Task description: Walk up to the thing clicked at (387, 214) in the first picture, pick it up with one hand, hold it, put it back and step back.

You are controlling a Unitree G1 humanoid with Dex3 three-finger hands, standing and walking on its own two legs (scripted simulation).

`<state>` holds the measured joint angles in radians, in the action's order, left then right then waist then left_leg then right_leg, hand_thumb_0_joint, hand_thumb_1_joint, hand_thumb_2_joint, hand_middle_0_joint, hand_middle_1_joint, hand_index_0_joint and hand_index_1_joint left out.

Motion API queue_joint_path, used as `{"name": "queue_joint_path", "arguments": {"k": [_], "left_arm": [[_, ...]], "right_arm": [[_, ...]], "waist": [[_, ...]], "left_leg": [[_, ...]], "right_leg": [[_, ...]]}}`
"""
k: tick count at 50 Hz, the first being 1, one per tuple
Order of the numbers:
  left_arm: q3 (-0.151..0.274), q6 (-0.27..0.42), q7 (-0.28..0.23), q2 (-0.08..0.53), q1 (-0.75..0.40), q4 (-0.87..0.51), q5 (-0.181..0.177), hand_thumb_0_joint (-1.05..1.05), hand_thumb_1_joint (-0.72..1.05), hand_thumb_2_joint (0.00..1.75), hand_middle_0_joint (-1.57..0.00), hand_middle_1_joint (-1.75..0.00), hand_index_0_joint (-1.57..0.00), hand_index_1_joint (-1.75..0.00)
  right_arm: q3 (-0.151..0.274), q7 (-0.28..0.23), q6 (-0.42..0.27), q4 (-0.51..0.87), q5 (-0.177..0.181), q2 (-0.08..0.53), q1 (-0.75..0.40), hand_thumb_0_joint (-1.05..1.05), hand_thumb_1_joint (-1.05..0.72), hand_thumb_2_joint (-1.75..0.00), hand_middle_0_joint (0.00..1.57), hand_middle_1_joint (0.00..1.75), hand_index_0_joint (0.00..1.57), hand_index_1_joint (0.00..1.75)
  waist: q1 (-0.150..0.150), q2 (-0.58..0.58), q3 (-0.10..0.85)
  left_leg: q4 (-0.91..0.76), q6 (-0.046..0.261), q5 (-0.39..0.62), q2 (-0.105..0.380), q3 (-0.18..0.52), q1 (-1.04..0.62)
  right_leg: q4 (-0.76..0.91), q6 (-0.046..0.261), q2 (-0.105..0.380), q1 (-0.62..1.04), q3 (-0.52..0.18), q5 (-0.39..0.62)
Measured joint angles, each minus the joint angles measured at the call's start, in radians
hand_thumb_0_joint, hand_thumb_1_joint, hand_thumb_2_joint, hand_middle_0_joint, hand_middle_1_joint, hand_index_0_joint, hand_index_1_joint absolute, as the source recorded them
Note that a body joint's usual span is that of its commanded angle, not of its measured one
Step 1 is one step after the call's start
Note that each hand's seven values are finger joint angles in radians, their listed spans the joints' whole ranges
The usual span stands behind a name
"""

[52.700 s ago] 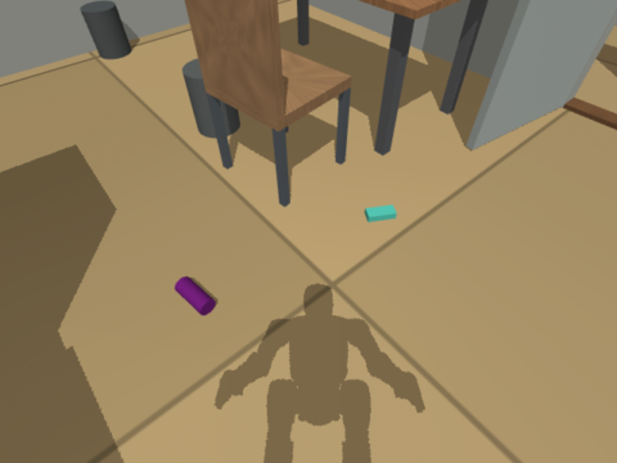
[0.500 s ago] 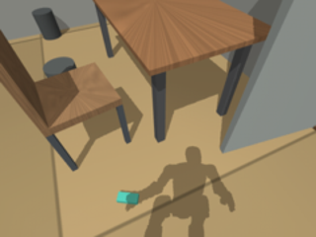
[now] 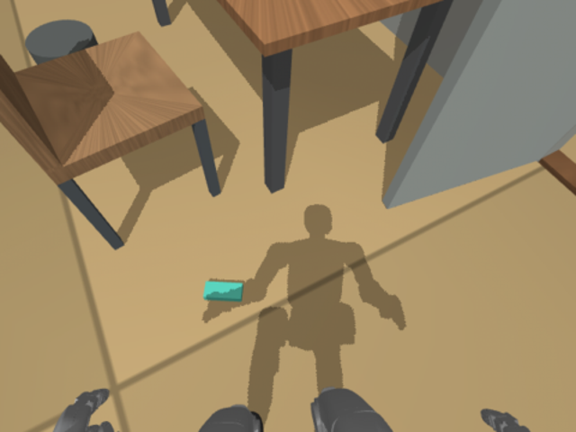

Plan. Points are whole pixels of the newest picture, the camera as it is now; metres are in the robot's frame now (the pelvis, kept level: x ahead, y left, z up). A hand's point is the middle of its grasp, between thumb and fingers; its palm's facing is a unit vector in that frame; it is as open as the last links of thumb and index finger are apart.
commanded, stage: step back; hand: left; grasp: from above
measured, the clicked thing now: (223, 291) +0.54 +0.20 -0.75
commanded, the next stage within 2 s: none
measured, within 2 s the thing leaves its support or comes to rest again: neither
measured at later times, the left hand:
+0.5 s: hand out of the picture +0.02 +0.26 -0.14, palm faces +0.01 -0.92 -0.39, open 7.4 cm
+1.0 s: hand out of the picture -0.18 +0.22 -0.14, palm faces -0.03 -0.91 -0.41, open 7.4 cm
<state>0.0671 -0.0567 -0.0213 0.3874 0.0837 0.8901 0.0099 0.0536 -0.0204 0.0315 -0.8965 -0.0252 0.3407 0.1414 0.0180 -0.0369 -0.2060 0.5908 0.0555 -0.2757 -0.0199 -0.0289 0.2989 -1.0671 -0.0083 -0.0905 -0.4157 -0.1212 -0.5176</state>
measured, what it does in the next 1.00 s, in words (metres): walks backwards: right foot, then left foot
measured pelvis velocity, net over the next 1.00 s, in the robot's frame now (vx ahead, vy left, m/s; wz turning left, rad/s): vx -0.26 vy -0.04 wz -0.03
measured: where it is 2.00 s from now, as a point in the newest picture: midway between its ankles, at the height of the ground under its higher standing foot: outside the picture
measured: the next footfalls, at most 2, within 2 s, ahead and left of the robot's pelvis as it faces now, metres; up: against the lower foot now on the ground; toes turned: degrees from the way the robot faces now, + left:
right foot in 0.14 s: -0.01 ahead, -0.13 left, +0.00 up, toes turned +1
left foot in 0.48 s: -0.08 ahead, +0.12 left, +0.00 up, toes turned -2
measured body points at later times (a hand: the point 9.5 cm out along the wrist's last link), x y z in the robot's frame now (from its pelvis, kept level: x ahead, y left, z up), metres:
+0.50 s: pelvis -0.12 +0.00 -0.01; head -0.05 +0.00 +0.43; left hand +0.02 +0.31 -0.12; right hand -0.02 -0.32 -0.13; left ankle -0.12 +0.12 -0.73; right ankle -0.05 -0.13 -0.73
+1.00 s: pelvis -0.26 -0.04 +0.00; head -0.21 -0.06 +0.44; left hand -0.18 +0.27 -0.11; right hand -0.16 -0.36 -0.13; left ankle -0.24 +0.10 -0.66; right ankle -0.26 -0.16 -0.73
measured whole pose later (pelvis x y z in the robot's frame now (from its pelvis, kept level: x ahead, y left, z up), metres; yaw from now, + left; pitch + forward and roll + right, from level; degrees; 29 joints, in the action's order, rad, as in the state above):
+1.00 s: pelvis -0.26 -0.04 +0.00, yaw -2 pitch -2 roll +2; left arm 0.07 -0.04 0.00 0.34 0.22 0.84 0.04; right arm 0.06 -0.03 0.06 -0.85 0.00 0.41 0.15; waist -0.03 0.03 -0.15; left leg 1.13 -0.01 -0.49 -0.11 0.14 0.51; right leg -0.65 0.01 0.01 -0.28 -0.04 -0.33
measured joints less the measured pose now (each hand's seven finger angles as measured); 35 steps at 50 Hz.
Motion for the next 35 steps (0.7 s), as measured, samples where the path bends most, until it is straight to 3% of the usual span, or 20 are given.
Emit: {"name": "queue_joint_path", "arguments": {"k": [5, 7, 9, 12, 14, 16, 18, 21, 24, 25, 26, 28, 30, 32, 35], "left_arm": [[0.006, 0.005, 0.012, -0.011, 0.035, -0.007, 0.005, 0.01, 0.91, 0.90, -0.21, -0.30, -0.21, -0.30], [0.009, 0.015, 0.016, -0.015, 0.048, -0.008, 0.009, 0.01, 0.91, 0.90, -0.21, -0.30, -0.21, -0.30], [0.010, 0.023, 0.018, -0.036, 0.054, -0.005, 0.016, 0.01, 0.91, 0.90, -0.21, -0.30, -0.21, -0.30], [0.004, 0.026, 0.026, -0.039, 0.076, -0.025, 0.018, 0.01, 0.91, 0.90, -0.21, -0.30, -0.21, -0.30], [0.003, 0.025, 0.021, -0.047, 0.079, -0.038, 0.016, 0.01, 0.91, 0.90, -0.21, -0.30, -0.21, -0.30], [0.003, 0.024, 0.016, -0.051, 0.076, -0.054, 0.018, 0.01, 0.90, 0.90, -0.21, -0.30, -0.21, -0.30], [0.002, 0.023, 0.012, -0.050, 0.067, -0.076, 0.022, 0.01, 0.90, 0.90, -0.21, -0.30, -0.21, -0.30], [0.000, 0.023, 0.008, -0.039, 0.048, -0.111, 0.024, 0.01, 0.90, 0.90, -0.21, -0.30, -0.21, -0.30], [-0.003, 0.016, 0.013, -0.019, 0.031, -0.135, 0.015, 0.01, 0.90, 0.90, -0.21, -0.30, -0.21, -0.30], [-0.001, 0.011, 0.014, -0.008, 0.021, -0.134, 0.012, 0.01, 0.90, 0.90, -0.21, -0.30, -0.21, -0.30], [0.003, 0.006, 0.014, -0.003, 0.017, -0.128, 0.009, 0.01, 0.90, 0.90, -0.21, -0.30, -0.21, -0.30], [0.008, -0.005, 0.009, 0.000, 0.018, -0.107, 0.010, 0.01, 0.90, 0.90, -0.21, -0.30, -0.21, -0.30], [0.014, -0.010, 0.008, 0.007, 0.028, -0.093, 0.004, 0.01, 0.91, 0.90, -0.21, -0.30, -0.21, -0.30], [0.020, -0.006, 0.011, 0.011, 0.046, -0.087, 0.000, 0.01, 0.91, 0.90, -0.21, -0.30, -0.21, -0.30], [0.027, -0.002, 0.017, 0.015, 0.075, -0.083, 0.003, 0.01, 0.91, 0.90, -0.21, -0.30, -0.21, -0.30]], "right_arm": [[-0.007, 0.001, -0.001, 0.039, 0.006, 0.004, -0.015, 0.01, -0.91, -0.90, 0.21, 0.30, 0.20, 0.30], [-0.010, 0.004, 0.007, 0.041, 0.010, 0.012, -0.019, 0.01, -0.90, -0.90, 0.21, 0.30, 0.20, 0.30], [-0.007, 0.006, 0.018, 0.029, 0.019, 0.028, -0.033, 0.01, -0.91, -0.90, 0.21, 0.30, 0.20, 0.30], [-0.004, 0.004, 0.032, 0.010, 0.026, 0.027, -0.032, 0.01, -0.91, -0.90, 0.21, 0.30, 0.20, 0.30], [-0.005, 0.002, 0.028, 0.008, 0.034, 0.037, -0.021, 0.01, -0.91, -0.90, 0.21, 0.30, 0.20, 0.30], [-0.008, -0.001, 0.020, 0.011, 0.035, 0.049, -0.008, 0.01, -0.91, -0.90, 0.20, 0.30, 0.20, 0.30], [-0.009, -0.003, 0.016, 0.016, 0.034, 0.059, 0.004, 0.01, -0.91, -0.90, 0.20, 0.30, 0.20, 0.30], [-0.007, -0.003, 0.013, 0.020, 0.026, 0.064, 0.015, 0.01, -0.91, -0.90, 0.20, 0.30, 0.20, 0.30], [0.000, 0.003, 0.003, 0.020, 0.014, 0.064, 0.020, 0.01, -0.91, -0.90, 0.20, 0.30, 0.20, 0.30], [0.004, 0.004, -0.001, 0.015, 0.006, 0.054, 0.015, 0.01, -0.91, -0.90, 0.20, 0.30, 0.20, 0.30], [0.002, 0.009, -0.001, 0.013, 0.001, 0.045, 0.011, 0.01, -0.91, -0.90, 0.20, 0.30, 0.20, 0.30], [-0.005, 0.020, -0.004, 0.017, -0.005, 0.037, 0.011, 0.01, -0.91, -0.90, 0.20, 0.30, 0.20, 0.30], [-0.013, 0.019, -0.006, 0.019, -0.006, 0.024, 0.013, 0.01, -0.91, -0.90, 0.20, 0.30, 0.20, 0.30], [-0.016, 0.014, -0.005, 0.027, -0.007, 0.018, 0.012, 0.01, -0.91, -0.90, 0.21, 0.30, 0.20, 0.30], [-0.015, 0.009, -0.006, 0.049, -0.009, 0.019, 0.000, 0.01, -0.91, -0.90, 0.21, 0.30, 0.20, 0.30]], "waist": [[-0.003, 0.019, -0.003], [-0.009, 0.030, 0.006], [-0.002, 0.081, 0.002], [-0.020, 0.060, 0.023], [-0.029, 0.053, 0.035], [-0.035, 0.052, 0.044], [-0.037, 0.053, 0.046], [-0.032, 0.047, 0.039], [-0.022, 0.036, 0.033], [-0.025, 0.010, 0.021], [-0.033, -0.005, 0.014], [-0.019, 0.002, 0.016], [-0.015, 0.001, 0.026], [-0.019, 0.003, 0.036], [-0.026, 0.009, 0.039]], "left_leg": [[0.045, -0.008, 0.003, 0.015, -0.031, 0.041], [0.085, -0.018, -0.007, 0.024, -0.039, 0.068], [0.122, -0.028, -0.011, 0.050, -0.004, 0.086], [0.347, -0.049, -0.209, -0.040, 0.085, 0.140], [0.482, -0.058, -0.233, -0.089, 0.132, 0.159], [0.528, -0.065, -0.234, -0.104, 0.151, 0.151], [0.489, -0.073, -0.240, -0.094, 0.152, 0.120], [0.298, -0.073, -0.233, -0.049, 0.118, 0.043], [0.051, -0.058, -0.092, -0.017, 0.080, -0.045], [0.037, -0.051, -0.063, -0.030, 0.068, -0.048], [0.046, -0.047, -0.060, -0.034, 0.056, -0.042], [0.057, -0.040, -0.054, -0.016, 0.067, -0.022], [0.031, -0.041, -0.026, 0.001, 0.072, -0.017], [0.009, -0.042, 0.001, 0.019, 0.070, -0.006], [0.003, -0.041, 0.028, 0.041, 0.061, 0.020]], "right_leg": [[0.224, 0.005, 0.047, 0.095, 0.041, 0.038], [0.383, 0.019, 0.063, 0.155, 0.064, 0.128], [0.412, 0.028, 0.034, 0.170, 0.091, 0.152], [0.402, 0.043, 0.059, 0.147, 0.077, 0.163], [0.431, 0.042, 0.077, 0.142, 0.070, 0.192], [0.456, 0.038, 0.087, 0.131, 0.071, 0.221], [0.469, 0.034, 0.093, 0.116, 0.078, 0.242], [0.456, 0.025, 0.103, 0.085, 0.098, 0.259], [0.395, 0.011, 0.114, 0.034, 0.118, 0.251], [0.370, 0.008, 0.128, 0.019, 0.107, 0.249], [0.342, 0.014, 0.118, 0.006, 0.080, 0.204], [0.191, 0.023, 0.047, -0.031, 0.025, 0.044], [0.022, 0.030, -0.006, -0.060, -0.010, 0.000], [-0.080, 0.025, -0.025, -0.065, -0.013, 0.001], [-0.072, 0.001, -0.009, -0.018, -0.003, -0.005]]}}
